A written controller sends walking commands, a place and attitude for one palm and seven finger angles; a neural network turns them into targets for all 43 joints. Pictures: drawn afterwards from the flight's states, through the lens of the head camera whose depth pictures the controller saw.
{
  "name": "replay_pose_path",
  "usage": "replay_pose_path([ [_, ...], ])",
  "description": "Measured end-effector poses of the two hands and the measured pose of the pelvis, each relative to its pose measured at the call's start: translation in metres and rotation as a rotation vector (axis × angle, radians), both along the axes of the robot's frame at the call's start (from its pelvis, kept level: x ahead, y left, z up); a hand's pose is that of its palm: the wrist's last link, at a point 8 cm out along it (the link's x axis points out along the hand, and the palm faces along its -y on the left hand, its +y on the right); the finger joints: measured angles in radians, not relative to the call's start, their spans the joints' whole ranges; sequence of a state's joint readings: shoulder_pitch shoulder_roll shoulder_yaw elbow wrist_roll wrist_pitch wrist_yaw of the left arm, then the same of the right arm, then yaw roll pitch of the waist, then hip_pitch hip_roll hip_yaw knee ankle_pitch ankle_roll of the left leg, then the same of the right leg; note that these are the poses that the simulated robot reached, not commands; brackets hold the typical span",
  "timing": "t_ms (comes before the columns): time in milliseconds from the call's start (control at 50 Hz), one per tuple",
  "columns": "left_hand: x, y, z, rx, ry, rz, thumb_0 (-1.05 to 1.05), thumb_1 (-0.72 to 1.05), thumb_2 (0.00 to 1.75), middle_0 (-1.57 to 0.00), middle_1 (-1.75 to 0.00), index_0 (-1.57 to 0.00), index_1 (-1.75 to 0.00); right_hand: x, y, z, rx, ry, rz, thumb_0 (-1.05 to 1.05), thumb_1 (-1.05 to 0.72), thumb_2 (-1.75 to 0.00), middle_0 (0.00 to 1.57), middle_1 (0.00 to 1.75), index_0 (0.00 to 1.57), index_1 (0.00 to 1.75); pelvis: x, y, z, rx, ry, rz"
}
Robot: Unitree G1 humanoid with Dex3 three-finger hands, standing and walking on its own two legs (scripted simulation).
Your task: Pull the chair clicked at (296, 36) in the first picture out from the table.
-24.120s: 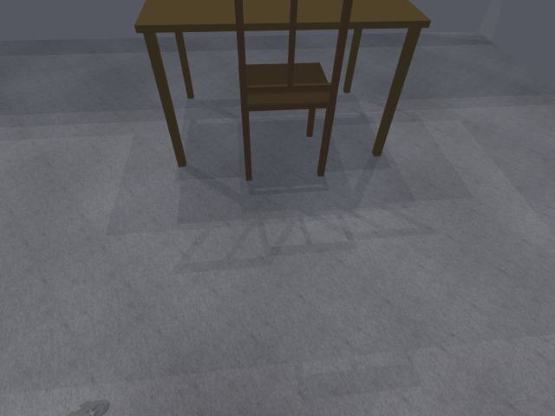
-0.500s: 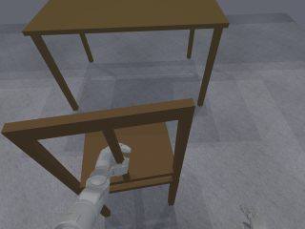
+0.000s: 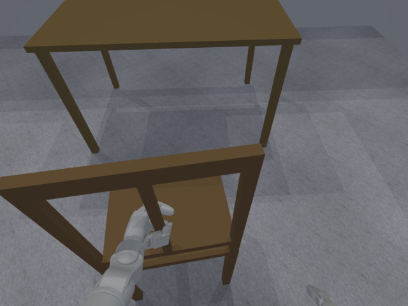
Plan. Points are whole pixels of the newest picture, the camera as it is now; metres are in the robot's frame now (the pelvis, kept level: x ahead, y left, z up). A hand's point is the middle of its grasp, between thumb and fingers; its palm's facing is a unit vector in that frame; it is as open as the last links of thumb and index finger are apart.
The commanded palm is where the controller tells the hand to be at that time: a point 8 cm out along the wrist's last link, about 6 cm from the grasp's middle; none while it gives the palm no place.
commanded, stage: open the thumb and straighten the fingers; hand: left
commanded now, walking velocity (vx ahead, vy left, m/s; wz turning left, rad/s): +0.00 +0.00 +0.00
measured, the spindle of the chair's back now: (158, 222) +0.31 +0.11 -0.06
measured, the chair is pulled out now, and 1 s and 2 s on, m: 0.70 0.70 0.70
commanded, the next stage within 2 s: draw the fingers out of the gap in 0.66 s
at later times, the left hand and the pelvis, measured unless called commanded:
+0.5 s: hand (158, 234) +0.28 +0.11 -0.06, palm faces -0.09 -0.99 -0.14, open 15.5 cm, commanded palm +0.27 +0.16 -0.04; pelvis +0.00 +0.00 -0.02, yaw +1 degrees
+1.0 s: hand (148, 259) +0.23 +0.12 -0.07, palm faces -0.08 -0.99 -0.15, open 17.5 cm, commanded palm +0.22 +0.17 -0.04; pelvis +0.01 +0.00 -0.03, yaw +2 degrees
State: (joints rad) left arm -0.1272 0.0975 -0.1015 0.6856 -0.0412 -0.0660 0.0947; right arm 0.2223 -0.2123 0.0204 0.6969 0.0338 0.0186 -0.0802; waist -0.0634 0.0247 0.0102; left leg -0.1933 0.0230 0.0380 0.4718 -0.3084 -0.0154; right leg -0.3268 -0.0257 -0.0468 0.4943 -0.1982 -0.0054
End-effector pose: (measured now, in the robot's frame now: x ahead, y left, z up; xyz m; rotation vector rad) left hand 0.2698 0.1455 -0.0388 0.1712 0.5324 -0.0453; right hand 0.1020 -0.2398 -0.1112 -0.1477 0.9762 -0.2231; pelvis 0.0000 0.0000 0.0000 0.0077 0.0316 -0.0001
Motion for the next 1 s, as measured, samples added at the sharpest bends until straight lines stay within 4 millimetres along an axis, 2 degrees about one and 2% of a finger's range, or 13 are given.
replay_pose_path([
  [100, 0.004, 0.004, 0.002, -0.006, -0.035, -0.016, 0.04, 0.48, 0.68, -0.26, -1.28, -0.49, -1.44, 0.001, -0.014, 0.004, -0.019, -0.044, 0.005, 0.01, -0.90, -0.90, 0.21, 0.30, 0.21, 0.30, -0.002, 0.000, -0.007, 0.001, 0.050, 0.005],
  [220, 0.008, 0.008, 0.002, -0.007, -0.024, -0.017, 0.02, 0.03, 0.47, -0.32, -1.29, -0.48, -1.40, 0.007, -0.022, 0.004, -0.046, -0.083, 0.017, 0.01, -0.91, -0.90, 0.20, 0.30, 0.20, 0.30, -0.005, 0.002, -0.014, 0.002, 0.083, 0.004],
  [300, 0.007, 0.012, 0.001, -0.002, -0.008, -0.012, 0.01, -0.24, 0.34, -0.35, -1.20, -0.43, -1.27, 0.013, -0.019, 0.000, -0.043, -0.104, 0.028, 0.01, -0.91, -0.90, 0.20, 0.30, 0.20, 0.30, -0.005, 0.004, -0.018, 0.003, 0.094, 0.008],
  [400, 0.003, 0.013, -0.001, -0.002, 0.006, -0.009, 0.00, -0.42, 0.25, -0.31, -0.97, -0.34, -1.00, 0.021, -0.009, -0.005, -0.026, -0.122, 0.050, 0.01, -0.91, -0.90, 0.20, 0.30, 0.20, 0.30, -0.004, 0.004, -0.022, 0.003, 0.104, 0.015],
  [480, 0.001, 0.012, -0.001, -0.007, 0.004, -0.005, 0.00, -0.49, 0.22, -0.24, -0.73, -0.25, -0.74, 0.026, -0.001, -0.009, -0.010, -0.133, 0.067, 0.01, -0.91, -0.90, 0.20, 0.30, 0.20, 0.30, -0.003, 0.003, -0.024, 0.003, 0.109, 0.019],
  [580, -0.002, 0.021, -0.004, 0.006, 0.014, 0.006, 0.00, -0.52, 0.21, -0.14, -0.40, -0.13, -0.40, 0.031, 0.003, -0.010, -0.006, -0.141, 0.081, 0.01, -0.91, -0.90, 0.21, 0.30, 0.20, 0.30, -0.002, 0.002, -0.026, 0.002, 0.114, 0.025],
  [680, -0.003, 0.025, -0.004, 0.004, 0.013, 0.006, -0.01, -0.53, 0.20, -0.06, -0.17, -0.06, -0.17, 0.034, 0.000, -0.010, -0.019, -0.146, 0.089, 0.01, -0.90, -0.90, 0.21, 0.30, 0.21, 0.30, -0.001, 0.001, -0.028, -0.003, 0.119, 0.033],
  [840, -0.010, 0.026, -0.007, -0.006, 0.018, 0.009, -0.01, -0.53, 0.20, -0.02, -0.03, -0.01, -0.03, 0.039, -0.008, -0.007, -0.044, -0.154, 0.087, 0.01, -0.91, -0.90, 0.21, 0.30, 0.20, 0.30, 0.004, 0.001, -0.029, -0.003, 0.129, 0.033],
  [1000, -0.051, 0.031, -0.008, 0.001, 0.034, 0.016, -0.01, -0.53, 0.20, -0.01, -0.01, 0.00, -0.01, 0.051, -0.007, -0.001, -0.053, -0.211, 0.095, 0.01, -0.91, -0.90, 0.20, 0.30, 0.20, 0.30, 0.008, 0.002, -0.032, -0.009, 0.131, 0.041],
])
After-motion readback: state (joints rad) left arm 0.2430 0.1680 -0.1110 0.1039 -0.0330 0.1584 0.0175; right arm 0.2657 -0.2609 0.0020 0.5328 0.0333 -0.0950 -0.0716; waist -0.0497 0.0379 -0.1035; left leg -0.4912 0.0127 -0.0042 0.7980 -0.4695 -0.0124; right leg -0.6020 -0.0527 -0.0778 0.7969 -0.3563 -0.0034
